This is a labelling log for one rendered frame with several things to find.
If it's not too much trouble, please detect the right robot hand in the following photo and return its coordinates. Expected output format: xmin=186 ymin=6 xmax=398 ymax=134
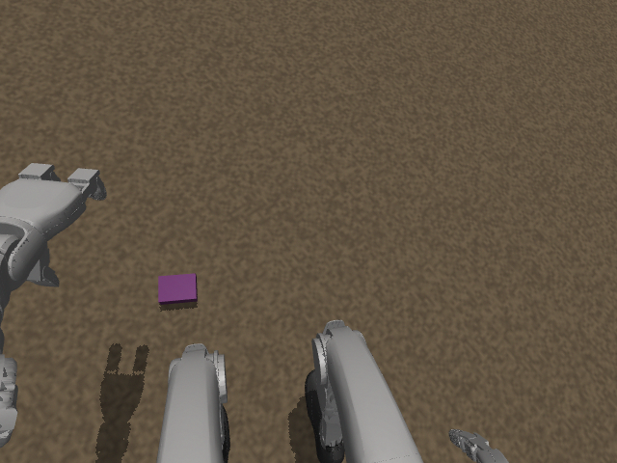
xmin=449 ymin=429 xmax=509 ymax=463

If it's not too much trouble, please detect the left robot hand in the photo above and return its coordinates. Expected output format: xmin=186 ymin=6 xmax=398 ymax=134
xmin=0 ymin=163 xmax=107 ymax=286

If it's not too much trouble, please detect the small box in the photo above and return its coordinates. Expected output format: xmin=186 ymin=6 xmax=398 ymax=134
xmin=158 ymin=273 xmax=198 ymax=305

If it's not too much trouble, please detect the left robot arm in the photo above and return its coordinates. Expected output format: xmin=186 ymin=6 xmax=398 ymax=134
xmin=0 ymin=217 xmax=46 ymax=448

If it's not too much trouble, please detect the right robot foot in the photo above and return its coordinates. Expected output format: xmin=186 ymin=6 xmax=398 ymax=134
xmin=305 ymin=370 xmax=345 ymax=463

